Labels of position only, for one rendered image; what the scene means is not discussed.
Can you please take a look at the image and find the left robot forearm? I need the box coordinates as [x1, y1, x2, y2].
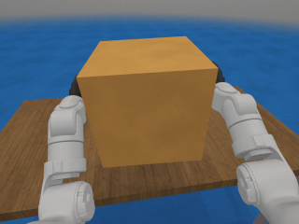
[38, 95, 87, 220]

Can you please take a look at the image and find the left robot hand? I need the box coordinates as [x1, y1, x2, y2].
[69, 75, 82, 98]

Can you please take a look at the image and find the robot right upper arm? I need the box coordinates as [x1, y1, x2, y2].
[236, 158, 299, 224]

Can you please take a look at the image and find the robot left upper arm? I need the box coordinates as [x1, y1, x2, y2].
[27, 180, 95, 224]

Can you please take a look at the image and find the right robot hand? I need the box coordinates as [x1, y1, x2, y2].
[213, 62, 225, 84]

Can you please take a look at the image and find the table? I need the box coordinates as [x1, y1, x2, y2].
[0, 86, 299, 224]

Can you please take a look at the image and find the carton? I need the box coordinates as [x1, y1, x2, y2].
[76, 36, 219, 168]

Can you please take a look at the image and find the right robot forearm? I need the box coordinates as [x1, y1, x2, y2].
[211, 82, 299, 195]

